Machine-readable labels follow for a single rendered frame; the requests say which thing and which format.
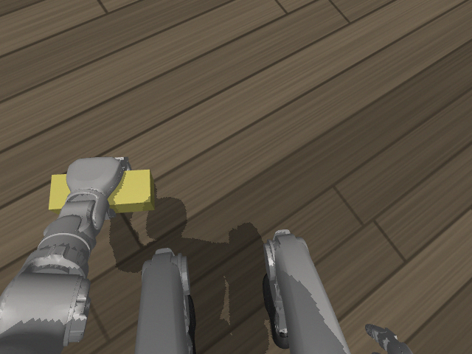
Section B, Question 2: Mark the left robot arm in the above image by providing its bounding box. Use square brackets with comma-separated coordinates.
[0, 189, 108, 354]

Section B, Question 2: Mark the left robot hand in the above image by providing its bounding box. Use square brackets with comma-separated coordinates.
[66, 157, 132, 220]

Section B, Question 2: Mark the right robot foot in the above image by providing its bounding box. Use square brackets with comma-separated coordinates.
[263, 274, 289, 349]

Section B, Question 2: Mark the right robot hand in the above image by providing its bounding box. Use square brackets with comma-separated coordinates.
[365, 324, 413, 354]

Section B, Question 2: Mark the carton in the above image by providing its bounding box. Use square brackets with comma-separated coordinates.
[49, 170, 155, 215]

